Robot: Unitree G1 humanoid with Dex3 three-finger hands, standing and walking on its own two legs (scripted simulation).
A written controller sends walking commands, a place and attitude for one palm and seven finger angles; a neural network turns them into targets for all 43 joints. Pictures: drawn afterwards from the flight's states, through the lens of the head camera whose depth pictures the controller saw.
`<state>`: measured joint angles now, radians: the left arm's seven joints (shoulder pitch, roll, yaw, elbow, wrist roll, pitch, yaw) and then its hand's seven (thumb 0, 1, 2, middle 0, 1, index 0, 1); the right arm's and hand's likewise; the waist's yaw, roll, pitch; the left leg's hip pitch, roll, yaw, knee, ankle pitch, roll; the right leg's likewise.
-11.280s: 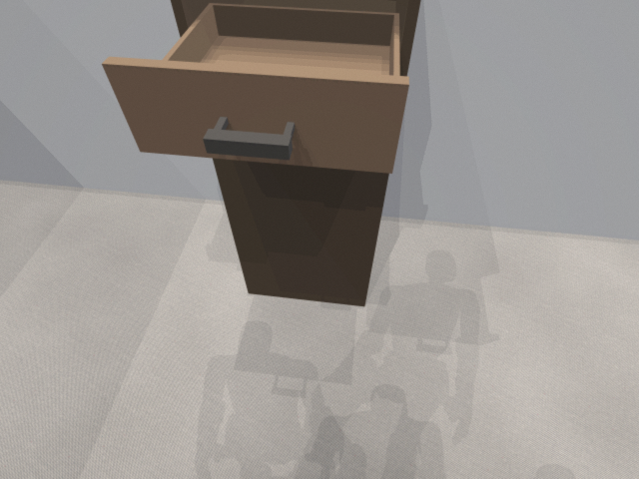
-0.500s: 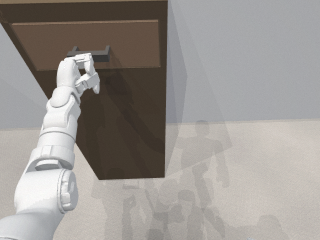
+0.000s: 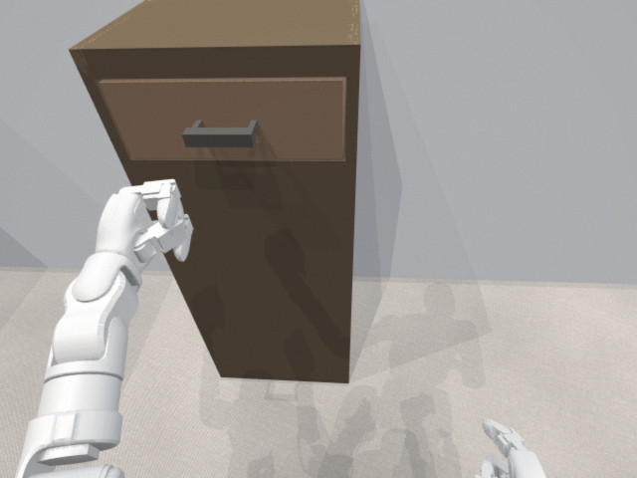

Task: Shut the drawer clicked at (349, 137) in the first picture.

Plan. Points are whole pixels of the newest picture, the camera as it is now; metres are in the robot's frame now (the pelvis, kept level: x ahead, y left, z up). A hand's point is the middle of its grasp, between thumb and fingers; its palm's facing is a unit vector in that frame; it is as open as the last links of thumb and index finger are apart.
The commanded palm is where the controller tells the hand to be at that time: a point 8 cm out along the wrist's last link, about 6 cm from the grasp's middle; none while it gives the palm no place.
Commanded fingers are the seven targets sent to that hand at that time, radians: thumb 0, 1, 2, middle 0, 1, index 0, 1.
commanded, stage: draw the hand back to the body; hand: left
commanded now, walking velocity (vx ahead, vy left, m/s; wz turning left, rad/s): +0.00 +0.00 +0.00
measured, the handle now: (222, 131) +0.58 +0.20 +0.17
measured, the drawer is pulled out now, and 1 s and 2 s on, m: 0.00 0.00 0.00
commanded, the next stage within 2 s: step back with the hand held close in 0.88 s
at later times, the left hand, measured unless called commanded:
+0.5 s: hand (109, 316) +0.23 +0.23 +0.17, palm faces +0.33 -0.89 -0.31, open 3.3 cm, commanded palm +0.17 +0.27 +0.18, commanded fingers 0.00 0.90 0.90 -1.40 -1.60 -1.40 -1.60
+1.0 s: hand (44, 370) +0.17 +0.26 +0.16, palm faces +0.42 -0.83 -0.36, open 3.3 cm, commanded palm +0.12 +0.30 +0.18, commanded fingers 0.00 0.90 0.90 -1.40 -1.60 -1.40 -1.60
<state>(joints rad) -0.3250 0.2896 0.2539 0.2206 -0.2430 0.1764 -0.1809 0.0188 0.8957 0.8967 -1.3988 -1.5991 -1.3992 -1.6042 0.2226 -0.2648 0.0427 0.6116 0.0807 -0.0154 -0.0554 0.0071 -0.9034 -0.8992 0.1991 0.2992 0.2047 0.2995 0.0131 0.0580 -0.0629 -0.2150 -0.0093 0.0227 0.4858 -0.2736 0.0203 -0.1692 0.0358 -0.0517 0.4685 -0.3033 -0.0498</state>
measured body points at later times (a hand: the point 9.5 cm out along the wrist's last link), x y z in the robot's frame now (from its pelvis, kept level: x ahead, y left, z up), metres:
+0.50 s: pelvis -0.01 +0.01 +0.01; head -0.03 -0.02 +0.46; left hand +0.21 +0.27 +0.18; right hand +0.17 -0.21 -0.09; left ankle -0.01 +0.11 -0.74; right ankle -0.03 -0.08 -0.74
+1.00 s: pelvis -0.01 +0.02 +0.01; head -0.03 +0.00 +0.45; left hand +0.14 +0.30 +0.18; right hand +0.19 -0.19 -0.08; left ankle -0.01 +0.11 -0.74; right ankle -0.03 -0.08 -0.74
